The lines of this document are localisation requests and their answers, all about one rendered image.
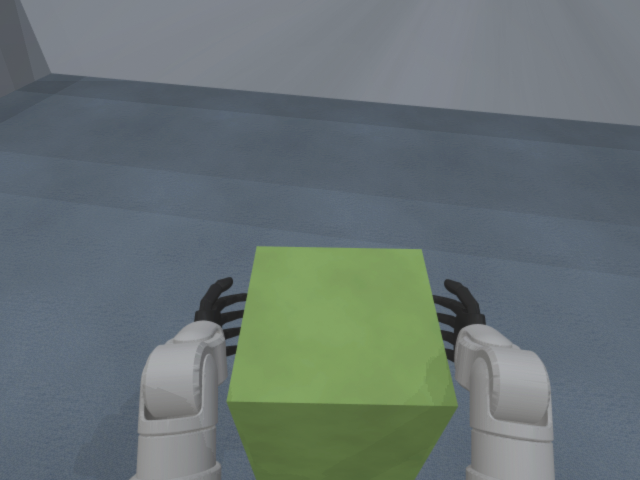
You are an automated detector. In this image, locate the carton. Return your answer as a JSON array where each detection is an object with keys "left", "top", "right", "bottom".
[{"left": 226, "top": 246, "right": 458, "bottom": 480}]

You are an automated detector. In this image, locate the robot left hand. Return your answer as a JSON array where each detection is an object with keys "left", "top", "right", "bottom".
[{"left": 194, "top": 277, "right": 247, "bottom": 357}]

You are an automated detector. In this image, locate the robot right hand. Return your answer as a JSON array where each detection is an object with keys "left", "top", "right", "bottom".
[{"left": 432, "top": 279, "right": 486, "bottom": 362}]

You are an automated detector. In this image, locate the right robot forearm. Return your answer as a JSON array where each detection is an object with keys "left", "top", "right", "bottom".
[{"left": 454, "top": 324, "right": 555, "bottom": 480}]

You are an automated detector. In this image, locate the left robot forearm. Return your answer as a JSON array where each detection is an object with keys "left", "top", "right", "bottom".
[{"left": 129, "top": 321, "right": 228, "bottom": 480}]

